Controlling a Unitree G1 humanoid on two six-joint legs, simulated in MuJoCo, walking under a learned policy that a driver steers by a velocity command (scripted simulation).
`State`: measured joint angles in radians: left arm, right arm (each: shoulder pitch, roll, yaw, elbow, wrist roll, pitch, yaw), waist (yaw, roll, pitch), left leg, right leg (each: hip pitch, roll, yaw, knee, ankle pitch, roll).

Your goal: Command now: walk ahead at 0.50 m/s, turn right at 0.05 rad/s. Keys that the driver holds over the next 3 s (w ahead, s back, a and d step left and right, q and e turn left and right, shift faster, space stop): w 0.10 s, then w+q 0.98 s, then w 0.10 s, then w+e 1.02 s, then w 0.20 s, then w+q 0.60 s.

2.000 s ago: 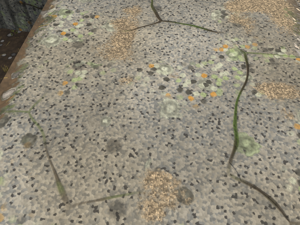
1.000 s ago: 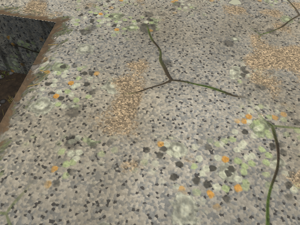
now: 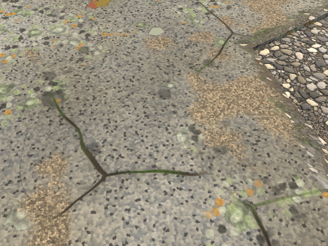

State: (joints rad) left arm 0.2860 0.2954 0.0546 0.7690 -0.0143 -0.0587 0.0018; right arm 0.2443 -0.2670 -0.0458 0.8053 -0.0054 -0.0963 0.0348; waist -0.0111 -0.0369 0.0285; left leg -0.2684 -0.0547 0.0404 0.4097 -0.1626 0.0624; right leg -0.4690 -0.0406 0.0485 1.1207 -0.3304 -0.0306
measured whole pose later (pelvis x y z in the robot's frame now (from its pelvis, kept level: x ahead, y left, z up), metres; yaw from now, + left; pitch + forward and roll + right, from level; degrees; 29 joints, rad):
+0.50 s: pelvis +0.28 -0.05 +0.00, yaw +10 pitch +1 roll -1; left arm 0.18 0.25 0.05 0.75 0.01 -0.09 -0.02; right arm 0.32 -0.31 -0.06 0.84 0.03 -0.04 -0.01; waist -0.01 0.04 0.03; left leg -0.45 0.05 -0.05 1.15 -0.37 0.02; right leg -0.29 0.00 -0.08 0.44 -0.16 -0.03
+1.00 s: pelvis +0.51 +0.08 -0.01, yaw +28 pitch +1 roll -1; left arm 0.18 0.30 0.06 0.81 -0.01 -0.10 0.00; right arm 0.22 -0.29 -0.08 0.71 0.01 -0.04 0.03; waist 0.00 -0.01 0.07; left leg -0.37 -0.07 0.01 0.53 -0.18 0.09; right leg -0.41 -0.07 0.02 1.18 -0.39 0.01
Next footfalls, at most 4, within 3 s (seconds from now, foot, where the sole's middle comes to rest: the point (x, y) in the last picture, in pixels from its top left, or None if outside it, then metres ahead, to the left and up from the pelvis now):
0.34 right None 0.37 -0.15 -0.78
0.86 left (120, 224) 0.57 0.18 -0.78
1.38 right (131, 151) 0.93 0.16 -0.78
1.88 left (75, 122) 1.11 0.46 -0.78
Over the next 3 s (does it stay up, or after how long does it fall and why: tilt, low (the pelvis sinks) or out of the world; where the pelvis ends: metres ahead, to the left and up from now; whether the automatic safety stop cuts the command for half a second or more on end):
stays up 1.60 0.38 -0.02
